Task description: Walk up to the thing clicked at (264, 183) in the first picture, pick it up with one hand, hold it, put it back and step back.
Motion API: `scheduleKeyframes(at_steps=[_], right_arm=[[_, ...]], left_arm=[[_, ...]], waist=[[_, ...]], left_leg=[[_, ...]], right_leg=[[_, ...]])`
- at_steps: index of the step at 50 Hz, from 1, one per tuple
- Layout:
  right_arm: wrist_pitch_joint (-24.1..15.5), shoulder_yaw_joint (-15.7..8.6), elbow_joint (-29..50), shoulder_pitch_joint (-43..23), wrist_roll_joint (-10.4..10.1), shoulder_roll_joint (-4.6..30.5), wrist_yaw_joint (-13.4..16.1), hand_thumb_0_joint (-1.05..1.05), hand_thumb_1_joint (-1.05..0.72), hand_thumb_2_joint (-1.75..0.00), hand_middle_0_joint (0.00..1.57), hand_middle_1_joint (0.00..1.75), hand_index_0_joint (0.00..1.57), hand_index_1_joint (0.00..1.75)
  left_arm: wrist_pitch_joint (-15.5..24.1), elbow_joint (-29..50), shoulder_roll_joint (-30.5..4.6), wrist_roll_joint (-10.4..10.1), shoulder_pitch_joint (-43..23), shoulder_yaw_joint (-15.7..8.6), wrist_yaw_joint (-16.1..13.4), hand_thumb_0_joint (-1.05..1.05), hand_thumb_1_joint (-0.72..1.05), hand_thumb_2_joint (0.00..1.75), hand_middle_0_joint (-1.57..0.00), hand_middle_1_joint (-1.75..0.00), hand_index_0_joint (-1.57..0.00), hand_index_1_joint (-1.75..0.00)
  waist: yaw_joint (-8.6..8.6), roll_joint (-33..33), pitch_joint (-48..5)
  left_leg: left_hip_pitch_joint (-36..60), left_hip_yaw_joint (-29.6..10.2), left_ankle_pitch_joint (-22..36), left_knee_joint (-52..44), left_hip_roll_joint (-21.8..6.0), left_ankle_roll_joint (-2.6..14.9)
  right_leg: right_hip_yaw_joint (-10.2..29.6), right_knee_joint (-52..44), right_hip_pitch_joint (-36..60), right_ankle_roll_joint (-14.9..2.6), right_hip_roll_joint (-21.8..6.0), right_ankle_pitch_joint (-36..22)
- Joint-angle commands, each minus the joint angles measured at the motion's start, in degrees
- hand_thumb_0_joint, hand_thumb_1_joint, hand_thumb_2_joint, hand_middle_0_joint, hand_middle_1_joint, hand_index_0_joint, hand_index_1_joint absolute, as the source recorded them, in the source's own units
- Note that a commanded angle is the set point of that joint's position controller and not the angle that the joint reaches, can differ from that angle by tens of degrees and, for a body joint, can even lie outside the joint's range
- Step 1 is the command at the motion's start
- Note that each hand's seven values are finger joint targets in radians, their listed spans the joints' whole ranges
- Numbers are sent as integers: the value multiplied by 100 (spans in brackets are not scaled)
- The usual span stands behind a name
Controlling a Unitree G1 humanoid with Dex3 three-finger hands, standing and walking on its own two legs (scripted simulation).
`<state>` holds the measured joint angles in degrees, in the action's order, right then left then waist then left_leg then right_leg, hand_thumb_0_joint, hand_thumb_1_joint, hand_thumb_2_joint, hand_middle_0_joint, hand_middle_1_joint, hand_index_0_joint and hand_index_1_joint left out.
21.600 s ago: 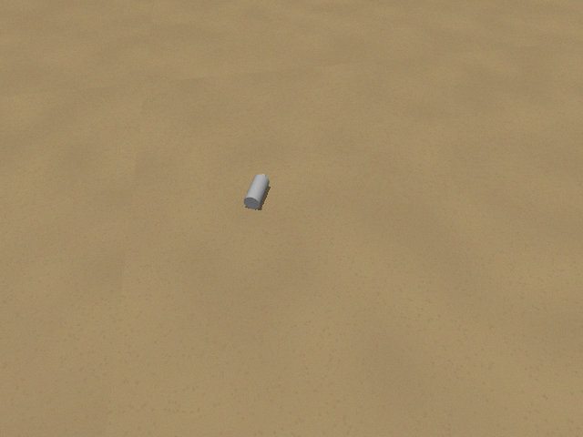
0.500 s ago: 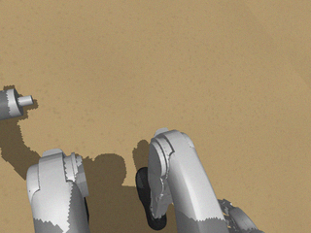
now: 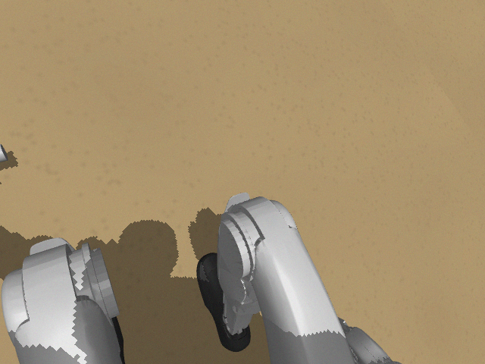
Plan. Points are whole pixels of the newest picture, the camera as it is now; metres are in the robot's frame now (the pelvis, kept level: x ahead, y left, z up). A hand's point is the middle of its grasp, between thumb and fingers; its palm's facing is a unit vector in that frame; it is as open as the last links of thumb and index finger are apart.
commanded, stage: rest palm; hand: left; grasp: from above
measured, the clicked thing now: out of the picture +0.43 +0.35 -0.27
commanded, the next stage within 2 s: close in 0.58 s
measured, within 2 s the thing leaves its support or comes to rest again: neither
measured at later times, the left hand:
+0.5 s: hand out of the picture +0.41 +0.35 -0.25, palm faces -0.46 -0.17 -0.87, open 14.1 cm
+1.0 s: hand out of the picture +0.41 +0.36 -0.25, palm faces -0.47 -0.17 -0.87, open 12.7 cm
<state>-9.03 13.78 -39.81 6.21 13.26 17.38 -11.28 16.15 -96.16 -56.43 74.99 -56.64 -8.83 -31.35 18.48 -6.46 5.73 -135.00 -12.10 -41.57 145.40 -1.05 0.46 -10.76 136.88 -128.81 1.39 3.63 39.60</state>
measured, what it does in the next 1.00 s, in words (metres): stands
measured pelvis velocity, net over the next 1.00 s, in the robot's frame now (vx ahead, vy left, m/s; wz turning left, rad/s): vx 0.00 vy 0.00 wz -0.03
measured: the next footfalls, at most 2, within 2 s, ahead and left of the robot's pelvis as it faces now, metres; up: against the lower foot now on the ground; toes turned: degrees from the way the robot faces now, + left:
none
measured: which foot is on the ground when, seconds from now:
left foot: down 0.00-1.00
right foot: down 0.00-1.00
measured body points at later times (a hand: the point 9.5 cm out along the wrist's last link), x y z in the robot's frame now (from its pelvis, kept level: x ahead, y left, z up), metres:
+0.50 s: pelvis +0.00 +0.00 +0.00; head +0.27 +0.14 +0.33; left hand +0.43 +0.36 -0.20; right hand +0.07 -0.25 -0.07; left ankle +0.06 +0.12 -0.27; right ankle +0.10 -0.11 -0.27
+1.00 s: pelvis +0.00 +0.00 +0.00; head +0.27 +0.14 +0.33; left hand +0.43 +0.36 -0.20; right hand +0.07 -0.25 -0.06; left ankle +0.06 +0.12 -0.27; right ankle +0.10 -0.11 -0.27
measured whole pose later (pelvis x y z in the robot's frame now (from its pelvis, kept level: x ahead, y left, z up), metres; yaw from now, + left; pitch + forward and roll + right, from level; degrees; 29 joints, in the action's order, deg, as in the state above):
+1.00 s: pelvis +0.00 +0.00 +0.00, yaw -2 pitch +28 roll -14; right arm -11.7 16.2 -38.6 4.0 14.8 19.2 -13.5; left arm 16.5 -97.8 -60.2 74.4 -56.4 -9.0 -33.2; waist 19.0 -8.6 8.8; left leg -134.4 -14.1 -42.0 147.1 -1.1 0.5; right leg -12.3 137.0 -127.5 1.9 4.2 39.2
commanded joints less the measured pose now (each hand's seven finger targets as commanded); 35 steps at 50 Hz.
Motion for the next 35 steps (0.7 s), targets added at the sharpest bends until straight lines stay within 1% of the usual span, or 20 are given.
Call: scheduleKeyframes(at_steps=[1,2,6,7,11,12,13,14,16,19,20,22,24,25,27,28,30,31,32,35], right_arm=[[-46,-573,-5,1033,-29,1801,15,0,-90,-90,20,30,20,30],[-35,-569,-48,1051,6,1835,21,0,-89,-90,20,30,20,30],[-63,-547,-11,1028,68,1821,-51,0,-90,-90,20,30,20,30],[-45,-575,-23,1035,47,1869,-29,0,-90,-90,20,30,20,30],[-112,-484,-23,934,79,1805,-93,0,-90,-90,20,30,20,30],[-134,-533,-15,949,59,1887,-93,0,-90,-90,20,30,20,30],[-135,-544,-31,986,69,1906,-89,0,-90,-90,20,30,20,30],[-132,-536,-42,943,80,1883,-85,0,-90,-90,20,30,20,30],[-144,-476,-46,946,102,1822,-133,0,-90,-90,20,30,20,30],[-146,-478,-41,935,82,1894,-127,0,-90,-90,20,30,20,30],[-137,-501,-28,903,101,1917,-118,0,-90,-90,20,30,20,30],[-162,-428,5,881,99,1877,-168,0,-90,-90,20,30,20,30],[-186,-456,79,745,71,1969,-147,0,-90,-90,20,30,20,30],[-192,-457,45,787,83,1987,-133,0,-90,-90,20,30,20,30],[-227,-383,17,862,99,1924,-188,0,-90,-90,20,30,20,30],[-222,-416,88,833,114,1997,-180,0,-90,-90,20,30,20,30],[-237,-408,80,814,65,2018,-156,0,-90,-90,20,30,20,30],[-252,-374,80,874,99,2002,-167,0,-90,-90,20,30,20,30],[-267,-386,128,791,87,2017,-166,0,-90,-90,20,30,20,30],[-281,-339,68,824,93,1942,-175,0,-89,-90,20,30,20,30]], left_arm=[[31,610,-1471,-79,-1338,-95,-281,0,-58,105,-7,-98,-5,-100],[47,648,-1653,-73,-1239,-288,-336,0,-57,104,-7,-97,-5,-100],[58,466,-1502,-4,-1348,-170,-366,0,-56,102,-7,-99,-5,-101],[77,598,-1625,-36,-1366,-297,-419,0,-57,105,-7,-99,-5,-101],[66,391,-1409,25,-1439,-40,-397,0,-55,106,-8,-102,-6,-104],[77,441,-1456,-13,-1483,-60,-406,0,-55,105,-8,-103,-6,-104],[89,701,-1659,-11,-1471,-216,-447,0,-54,105,-8,-103,-6,-104],[74,620,-1624,16,-1355,-166,-460,0,-55,105,-8,-102,-6,-103],[42,275,-1422,13,-1253,-49,-448,0,-55,101,-7,-102,-6,-103],[54,631,-1685,-33,-1410,-196,-518,0,-54,102,-7,-102,-6,-103],[25,421,-1626,-8,-1192,-171,-532,0,-54,101,-7,-102,-6,-103],[-9,211,-1540,-14,-1206,-109,-517,0,-53,101,-7,-102,-6,-103],[36,511,-1490,-76,-1440,6,-531,0,-54,104,-7,-103,-6,-104],[30,456,-1715,-62,-1332,-161,-571,0,-54,103,-7,-102,-6,-104],[-13,148,-1640,23,-1216,-117,-561,0,-54,101,-7,-101,-6,-102],[-15,205,-1585,-14,-1189,-78,-564,0,-52,101,-8,-102,-7,-103],[7,426,-1826,-50,-1317,-204,-602,0,-53,101,-8,-101,-7,-102],[-13,330,-1843,2,-1314,-187,-598,0,-53,100,-8,-102,-7,-103],[-25,352,-1704,-36,-1289,-106,-580,0,-52,101,-8,-102,-7,-103],[-23,233,-1778,-85,-1120,-209,-575,0,-46,98,-11,-102,-11,-101]], waist=[[67,2778,-3691],[15,2855,-3764],[203,2773,-3546],[105,2868,-3692],[267,2767,-3483],[268,2819,-3427],[149,3036,-3673],[91,3090,-3775],[215,2904,-3498],[125,3055,-3786],[88,3049,-3735],[214,2883,-3326],[187,2995,-3493],[119,3047,-3604],[248,2803,-3261],[215,2783,-3333],[145,2828,-3435],[215,2903,-3404],[172,2890,-3421],[175,2892,-3480]], left_leg=[[2973,430,1484,-1456,-95,33],[2999,411,1543,-1497,-92,26],[2888,369,1351,-1482,-104,31],[2978,340,1380,-1547,-104,12],[2923,328,1330,-1405,-119,30],[2938,342,1293,-1413,-118,28],[3170,326,1507,-1494,-115,-13],[3248,322,1590,-1480,-128,-29],[2990,327,1539,-1414,-136,-6],[3170,309,1693,-1454,-135,-18],[3163,308,1656,-1461,-136,-18],[2931,262,1446,-1466,-152,-16],[2977,259,1393,-1482,-141,-9],[3089,235,1425,-1508,-156,-25],[2864,240,1332,-1435,-153,-7],[2795,288,1333,-1441,-143,20],[2866,269,1275,-1472,-154,19],[2885,288,1314,-1435,-154,12],[2929,269,1315,-1460,-157,2],[2986,212,1470,-1423,-174,-24]], right_leg=[[-326,-1118,1886,-298,214,-1617],[-370,-1133,1946,-295,211,-1650],[-393,-1102,1869,-287,228,-1534],[-419,-1121,1884,-298,224,-1524],[-415,-1067,1772,-274,228,-1548],[-410,-1082,1764,-269,215,-1517],[-420,-1081,1885,-281,218,-1651],[-411,-1045,1911,-303,226,-1699],[-434,-1044,1875,-274,243,-1700],[-439,-1041,1991,-285,247,-1816],[-448,-1039,1945,-298,261,-1773],[-492,-989,1750,-279,236,-1614],[-476,-1026,1773,-285,250,-1579],[-460,-1022,1855,-298,252,-1599],[-494,-956,1750,-271,241,-1549],[-450,-1070,1898,-269,287,-1556],[-442,-1088,1877,-277,265,-1484],[-430,-1046,1928,-278,256,-1540],[-463,-1039,1826,-277,261,-1522],[-489,-978,1932,-270,255,-1655]])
